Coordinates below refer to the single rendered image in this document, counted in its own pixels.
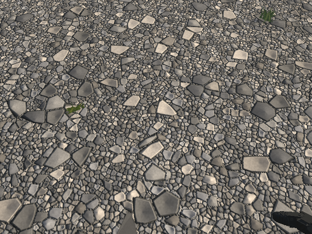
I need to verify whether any robot right hand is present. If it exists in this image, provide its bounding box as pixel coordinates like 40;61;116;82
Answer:
272;211;312;234

